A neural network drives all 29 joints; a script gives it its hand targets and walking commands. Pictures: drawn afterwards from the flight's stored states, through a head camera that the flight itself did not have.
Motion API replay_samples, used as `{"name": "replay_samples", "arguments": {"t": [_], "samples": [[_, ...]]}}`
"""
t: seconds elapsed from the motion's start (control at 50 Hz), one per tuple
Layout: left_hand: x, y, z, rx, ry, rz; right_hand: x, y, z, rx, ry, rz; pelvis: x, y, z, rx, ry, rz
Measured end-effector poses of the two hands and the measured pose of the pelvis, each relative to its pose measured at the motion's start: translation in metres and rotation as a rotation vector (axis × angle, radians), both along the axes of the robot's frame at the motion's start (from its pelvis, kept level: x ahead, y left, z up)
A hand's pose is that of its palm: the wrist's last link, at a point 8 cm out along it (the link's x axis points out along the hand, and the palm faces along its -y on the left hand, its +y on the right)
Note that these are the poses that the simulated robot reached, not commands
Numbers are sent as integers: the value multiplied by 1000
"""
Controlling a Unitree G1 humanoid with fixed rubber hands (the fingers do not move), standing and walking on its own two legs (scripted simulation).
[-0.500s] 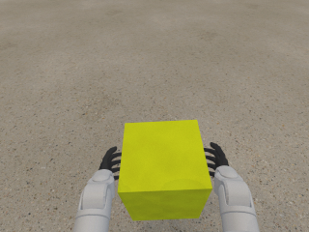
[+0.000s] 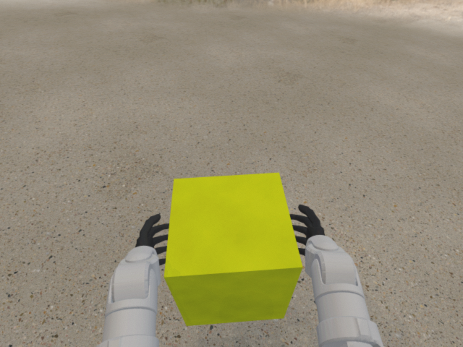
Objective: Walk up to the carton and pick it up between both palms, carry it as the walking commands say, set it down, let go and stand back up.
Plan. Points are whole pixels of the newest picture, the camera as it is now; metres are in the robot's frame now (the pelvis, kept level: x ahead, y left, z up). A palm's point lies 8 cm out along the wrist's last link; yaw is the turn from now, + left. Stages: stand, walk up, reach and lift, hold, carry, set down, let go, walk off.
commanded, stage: hold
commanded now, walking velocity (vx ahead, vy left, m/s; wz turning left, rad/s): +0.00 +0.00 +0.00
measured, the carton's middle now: (231, 251) +0.34 +0.03 -0.02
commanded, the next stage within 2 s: set down in 0.04 s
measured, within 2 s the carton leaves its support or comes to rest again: neither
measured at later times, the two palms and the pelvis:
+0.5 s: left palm (157, 274) +0.28 +0.17 -0.01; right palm (314, 270) +0.30 -0.13 +0.00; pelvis +0.01 +0.01 -0.01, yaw -2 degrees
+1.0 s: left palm (161, 286) +0.30 +0.18 -0.10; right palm (298, 277) +0.33 -0.12 -0.09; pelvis -0.03 -0.02 -0.05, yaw +0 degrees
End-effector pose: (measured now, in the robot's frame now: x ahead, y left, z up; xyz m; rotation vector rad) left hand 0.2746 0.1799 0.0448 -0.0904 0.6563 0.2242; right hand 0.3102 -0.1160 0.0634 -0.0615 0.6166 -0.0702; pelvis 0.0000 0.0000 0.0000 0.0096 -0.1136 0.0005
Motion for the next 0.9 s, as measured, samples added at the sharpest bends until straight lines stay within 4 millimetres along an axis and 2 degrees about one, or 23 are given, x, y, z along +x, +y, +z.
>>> {"name": "replay_samples", "arguments": {"t": [0.12,0.34,0.68,0.9], "samples": [[7,-2,-5,26,27,-46,-2,-3,-9,-1,25,-22,8,9,2,-4,-32,12],[2,-12,-40,31,77,-86,-15,-14,-44,-11,74,-41,15,15,-1,1,-26,-26],[5,-11,-79,10,66,-18,-2,-12,-85,20,70,-27,-13,-2,-20,3,93,-11],[20,-9,-124,26,49,-15,17,-10,-129,35,54,-28,-31,-17,-43,10,252,-6]]}}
